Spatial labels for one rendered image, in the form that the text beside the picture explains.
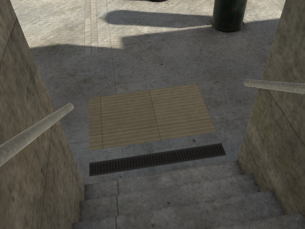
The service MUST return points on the stairs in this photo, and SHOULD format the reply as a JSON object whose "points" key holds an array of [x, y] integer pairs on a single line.
{"points": [[216, 196]]}

